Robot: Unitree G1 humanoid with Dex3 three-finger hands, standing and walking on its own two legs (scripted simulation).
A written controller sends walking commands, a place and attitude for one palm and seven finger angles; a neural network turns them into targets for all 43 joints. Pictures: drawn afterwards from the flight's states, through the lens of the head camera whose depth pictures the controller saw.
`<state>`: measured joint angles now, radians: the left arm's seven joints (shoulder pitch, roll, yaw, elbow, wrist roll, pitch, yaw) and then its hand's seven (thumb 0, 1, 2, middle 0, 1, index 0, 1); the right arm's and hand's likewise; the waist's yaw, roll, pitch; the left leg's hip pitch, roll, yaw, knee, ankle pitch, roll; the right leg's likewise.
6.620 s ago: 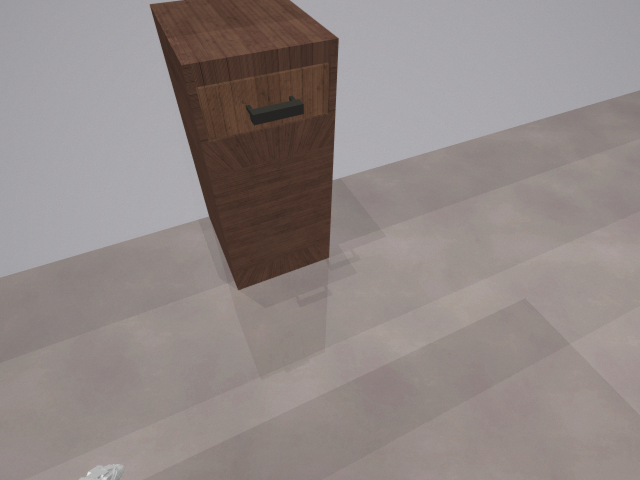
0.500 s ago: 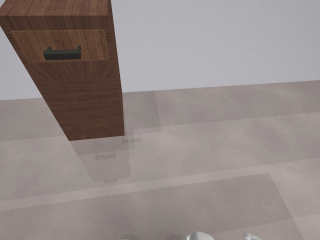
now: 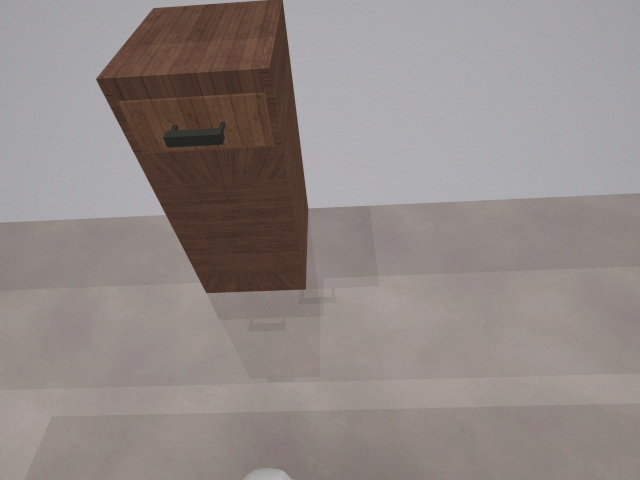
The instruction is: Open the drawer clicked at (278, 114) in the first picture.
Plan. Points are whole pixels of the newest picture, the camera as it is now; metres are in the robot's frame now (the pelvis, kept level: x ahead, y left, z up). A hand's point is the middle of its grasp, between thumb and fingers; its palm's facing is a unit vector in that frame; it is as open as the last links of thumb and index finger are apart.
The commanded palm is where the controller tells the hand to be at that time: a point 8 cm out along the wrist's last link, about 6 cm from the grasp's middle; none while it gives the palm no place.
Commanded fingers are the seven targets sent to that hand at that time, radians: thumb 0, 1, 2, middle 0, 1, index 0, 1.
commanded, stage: take the last steps up to it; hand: left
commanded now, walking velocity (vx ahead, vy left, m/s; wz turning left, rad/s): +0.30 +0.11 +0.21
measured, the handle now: (196, 132) +0.86 +0.34 -0.04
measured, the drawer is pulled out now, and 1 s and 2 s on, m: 0.00 0.00 0.00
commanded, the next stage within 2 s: come to a stop and stand still in 0.96 s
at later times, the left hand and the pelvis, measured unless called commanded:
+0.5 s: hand out of the picture +0.02 +0.29 -0.18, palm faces +0.15 -0.97 -0.18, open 7.4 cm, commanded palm none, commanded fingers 0.00 0.90 0.90 -0.20 -0.30 -0.20 -0.30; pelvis +0.07 +0.10 +0.00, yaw +4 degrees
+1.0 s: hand (194, 356) +0.35 +0.26 -0.17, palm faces +0.08 -0.98 -0.19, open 7.3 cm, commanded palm none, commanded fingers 0.00 0.90 0.90 -0.20 -0.30 -0.20 -0.30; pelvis +0.26 +0.08 -0.01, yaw +4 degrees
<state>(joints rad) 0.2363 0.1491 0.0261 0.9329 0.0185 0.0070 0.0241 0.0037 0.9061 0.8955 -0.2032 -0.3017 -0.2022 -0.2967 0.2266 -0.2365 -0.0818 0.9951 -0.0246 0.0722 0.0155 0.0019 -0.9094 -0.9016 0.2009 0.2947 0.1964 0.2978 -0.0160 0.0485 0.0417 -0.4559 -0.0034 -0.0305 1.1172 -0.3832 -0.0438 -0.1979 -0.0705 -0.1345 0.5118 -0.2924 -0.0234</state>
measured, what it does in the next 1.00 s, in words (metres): walks ahead: left foot, then right foot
